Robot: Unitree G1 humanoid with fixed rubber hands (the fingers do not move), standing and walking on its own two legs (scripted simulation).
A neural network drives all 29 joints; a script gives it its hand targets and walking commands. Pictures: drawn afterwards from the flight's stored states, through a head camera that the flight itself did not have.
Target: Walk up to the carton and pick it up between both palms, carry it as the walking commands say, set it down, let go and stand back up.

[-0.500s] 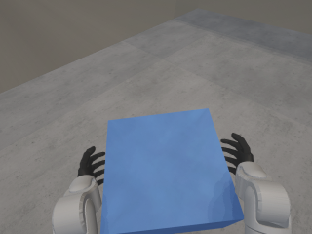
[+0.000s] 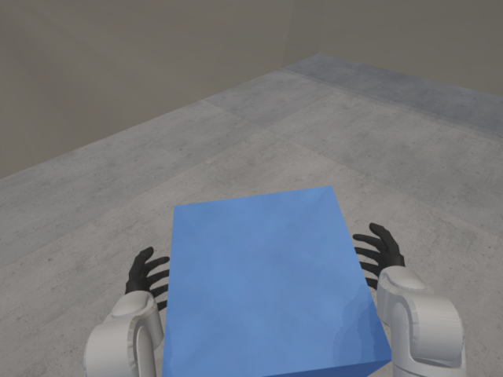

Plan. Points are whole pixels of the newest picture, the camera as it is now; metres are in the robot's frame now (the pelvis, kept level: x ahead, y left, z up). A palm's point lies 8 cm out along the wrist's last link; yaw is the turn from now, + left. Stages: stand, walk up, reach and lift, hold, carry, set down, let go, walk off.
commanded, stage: carry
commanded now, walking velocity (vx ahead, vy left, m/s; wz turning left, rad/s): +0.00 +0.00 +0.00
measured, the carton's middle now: (265, 291) +0.28 +0.00 +0.03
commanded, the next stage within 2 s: none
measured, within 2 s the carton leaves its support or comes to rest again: neither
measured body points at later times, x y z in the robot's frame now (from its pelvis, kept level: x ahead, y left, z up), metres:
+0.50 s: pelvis +0.10 -0.02 +0.00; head +0.09 -0.02 +0.45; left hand +0.35 +0.15 +0.08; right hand +0.36 -0.20 +0.10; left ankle +0.06 +0.08 -0.73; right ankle +0.08 -0.12 -0.73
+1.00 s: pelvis +0.10 -0.04 +0.00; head +0.08 -0.04 +0.45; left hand +0.35 +0.13 +0.08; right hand +0.36 -0.21 +0.09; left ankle +0.06 +0.08 -0.73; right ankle +0.08 -0.12 -0.73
